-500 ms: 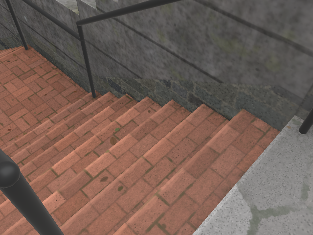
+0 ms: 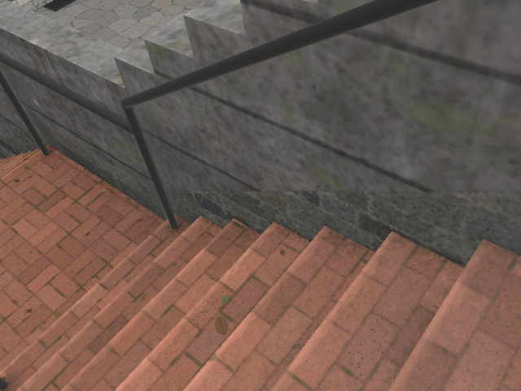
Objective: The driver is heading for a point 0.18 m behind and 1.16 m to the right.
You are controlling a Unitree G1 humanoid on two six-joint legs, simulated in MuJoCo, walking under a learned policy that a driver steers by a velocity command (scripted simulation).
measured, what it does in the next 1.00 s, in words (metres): steps to the right, turning right: right foot, then right foot 0.12 m higher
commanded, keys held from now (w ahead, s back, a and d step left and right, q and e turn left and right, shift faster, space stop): w+shift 0.10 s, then w+e+shift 0.06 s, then e+shift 0.10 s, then w+e+shift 0.74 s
